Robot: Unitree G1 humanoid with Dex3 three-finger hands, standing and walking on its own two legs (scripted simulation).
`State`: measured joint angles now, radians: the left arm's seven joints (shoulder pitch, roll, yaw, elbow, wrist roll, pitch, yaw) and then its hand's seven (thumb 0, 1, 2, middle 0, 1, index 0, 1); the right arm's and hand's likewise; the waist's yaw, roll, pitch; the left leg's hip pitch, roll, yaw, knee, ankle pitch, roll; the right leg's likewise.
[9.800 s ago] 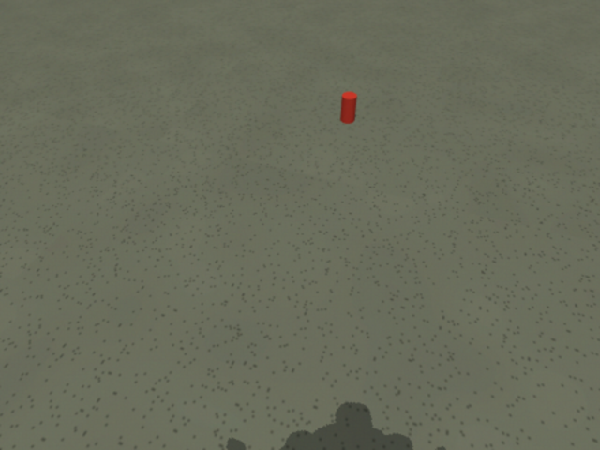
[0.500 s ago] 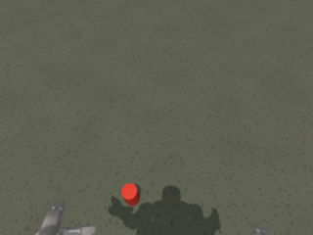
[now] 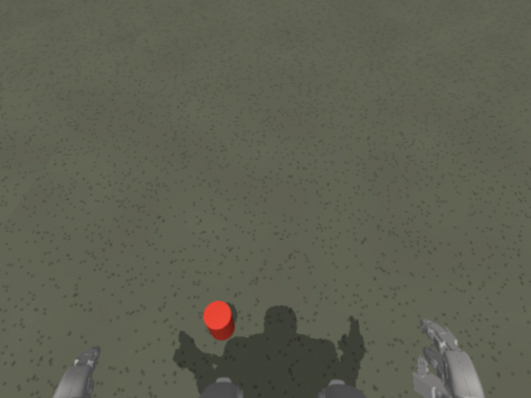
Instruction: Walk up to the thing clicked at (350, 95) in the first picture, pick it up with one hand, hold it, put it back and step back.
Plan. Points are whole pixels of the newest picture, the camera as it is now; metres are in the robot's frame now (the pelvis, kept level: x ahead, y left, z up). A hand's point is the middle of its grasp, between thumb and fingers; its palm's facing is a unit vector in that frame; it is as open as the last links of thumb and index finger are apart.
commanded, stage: go down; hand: left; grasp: from the side
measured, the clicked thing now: (220, 321) +0.38 +0.17 -0.63
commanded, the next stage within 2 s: none
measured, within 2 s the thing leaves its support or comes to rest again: neither
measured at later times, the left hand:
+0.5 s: hand (112, 392) +0.16 +0.27 -0.16, palm faces +0.11 -0.95 -0.29, open 17.2 cm
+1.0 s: hand (119, 335) +0.26 +0.32 -0.25, palm faces +0.08 -0.98 -0.17, open 17.3 cm
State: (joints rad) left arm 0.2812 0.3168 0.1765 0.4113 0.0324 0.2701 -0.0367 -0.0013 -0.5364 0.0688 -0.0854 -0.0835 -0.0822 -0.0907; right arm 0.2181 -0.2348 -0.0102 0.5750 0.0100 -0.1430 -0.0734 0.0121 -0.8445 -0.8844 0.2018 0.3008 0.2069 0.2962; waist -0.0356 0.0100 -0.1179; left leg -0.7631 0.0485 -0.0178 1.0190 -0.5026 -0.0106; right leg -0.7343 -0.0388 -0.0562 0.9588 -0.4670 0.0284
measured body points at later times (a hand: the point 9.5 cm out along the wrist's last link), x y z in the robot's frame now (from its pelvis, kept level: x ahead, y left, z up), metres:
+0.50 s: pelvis -0.03 +0.00 -0.05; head +0.07 +0.02 +0.39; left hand +0.15 +0.32 -0.14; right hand +0.15 -0.26 -0.13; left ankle +0.00 +0.12 -0.68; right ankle +0.00 -0.14 -0.68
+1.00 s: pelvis -0.08 -0.01 -0.20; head +0.11 +0.02 +0.21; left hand +0.25 +0.37 -0.24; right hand +0.07 -0.28 -0.31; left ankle -0.01 +0.12 -0.68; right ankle +0.00 -0.14 -0.68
